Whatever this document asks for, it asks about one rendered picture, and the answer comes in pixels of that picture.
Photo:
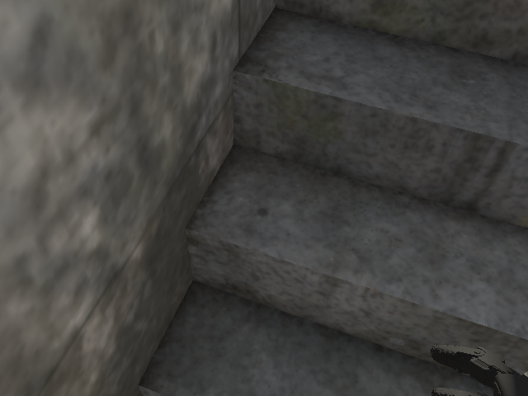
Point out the robot right hand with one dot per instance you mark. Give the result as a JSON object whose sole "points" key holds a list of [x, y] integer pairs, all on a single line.
{"points": [[482, 365]]}

